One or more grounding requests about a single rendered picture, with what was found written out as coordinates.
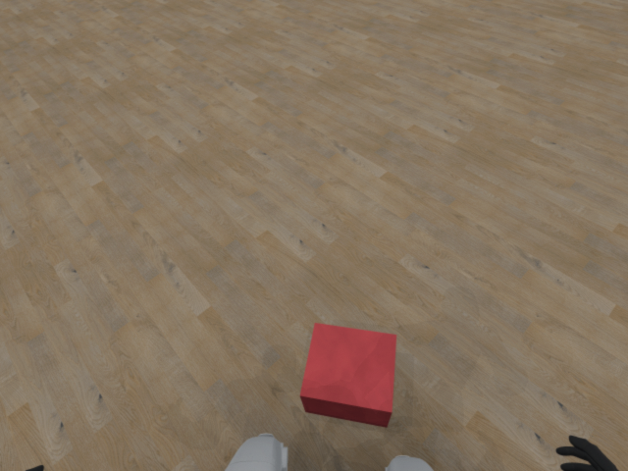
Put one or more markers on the robot right hand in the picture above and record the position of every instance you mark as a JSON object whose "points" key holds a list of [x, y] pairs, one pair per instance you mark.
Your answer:
{"points": [[585, 450]]}

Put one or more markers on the robot left thigh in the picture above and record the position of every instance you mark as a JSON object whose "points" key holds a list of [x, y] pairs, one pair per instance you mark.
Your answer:
{"points": [[260, 454]]}

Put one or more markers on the carton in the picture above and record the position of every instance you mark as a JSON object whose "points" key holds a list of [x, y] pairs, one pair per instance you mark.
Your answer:
{"points": [[349, 375]]}

